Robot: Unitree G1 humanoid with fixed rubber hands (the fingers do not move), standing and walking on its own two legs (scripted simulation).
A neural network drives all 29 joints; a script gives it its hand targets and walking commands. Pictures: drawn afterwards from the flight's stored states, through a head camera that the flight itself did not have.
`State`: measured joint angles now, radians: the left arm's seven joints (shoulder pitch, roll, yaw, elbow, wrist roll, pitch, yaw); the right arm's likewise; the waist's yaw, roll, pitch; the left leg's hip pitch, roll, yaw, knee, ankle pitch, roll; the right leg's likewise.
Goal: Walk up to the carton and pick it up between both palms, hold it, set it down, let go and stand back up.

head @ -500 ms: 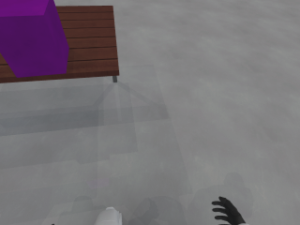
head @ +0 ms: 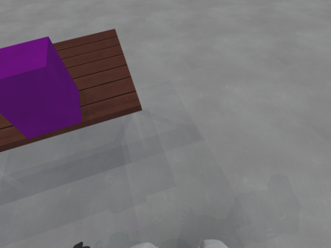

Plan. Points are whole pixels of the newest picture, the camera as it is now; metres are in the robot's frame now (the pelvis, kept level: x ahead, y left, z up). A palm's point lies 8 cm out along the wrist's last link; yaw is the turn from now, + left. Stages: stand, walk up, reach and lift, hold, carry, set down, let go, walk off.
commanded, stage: walk up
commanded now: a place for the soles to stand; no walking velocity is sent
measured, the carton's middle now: (38, 88) +0.64 +0.44 +0.05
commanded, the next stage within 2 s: none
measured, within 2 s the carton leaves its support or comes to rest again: neither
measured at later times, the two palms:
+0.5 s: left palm (7, 245) +0.17 +0.45 -0.11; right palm (194, 230) +0.17 -0.06 -0.09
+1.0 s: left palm out of the picture +0.15 +0.59 -0.06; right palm (153, 229) +0.19 +0.05 -0.12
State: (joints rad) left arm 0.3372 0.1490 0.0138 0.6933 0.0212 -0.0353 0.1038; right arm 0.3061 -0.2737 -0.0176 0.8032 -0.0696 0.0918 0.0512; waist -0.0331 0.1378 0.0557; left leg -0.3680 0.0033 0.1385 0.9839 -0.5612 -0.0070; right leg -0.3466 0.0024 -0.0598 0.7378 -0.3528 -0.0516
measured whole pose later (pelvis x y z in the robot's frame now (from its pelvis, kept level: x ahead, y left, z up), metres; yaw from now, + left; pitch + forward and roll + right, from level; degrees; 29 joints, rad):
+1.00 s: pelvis +0.09 +0.32 +0.01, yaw +3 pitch -1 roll +0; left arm 0.33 0.22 0.05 0.70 0.03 -0.05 0.09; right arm 0.23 -0.35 -0.07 0.76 -0.05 0.11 0.07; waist 0.00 0.11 0.11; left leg -0.52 0.11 -0.10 1.08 -0.39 -0.09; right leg -0.34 -0.12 -0.04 0.58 -0.22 0.03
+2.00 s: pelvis +0.12 +0.44 +0.03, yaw +0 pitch -1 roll +1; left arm 0.23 0.24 -0.04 0.98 0.01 0.00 0.00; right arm 0.28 -0.25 0.03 0.89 -0.01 -0.02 -0.02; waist -0.01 -0.01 0.05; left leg -0.16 0.02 0.11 0.45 -0.27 0.01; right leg -0.23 0.05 -0.02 0.48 -0.23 -0.07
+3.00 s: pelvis +0.15 +0.43 +0.02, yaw -3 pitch +0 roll +1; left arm 0.29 0.29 0.00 0.99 0.09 0.03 -0.02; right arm 0.38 -0.23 0.01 1.05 -0.04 -0.03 -0.08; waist -0.04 -0.02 0.02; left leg -0.14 0.05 0.15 0.49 -0.34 0.01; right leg -0.39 0.03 -0.02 0.86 -0.49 0.02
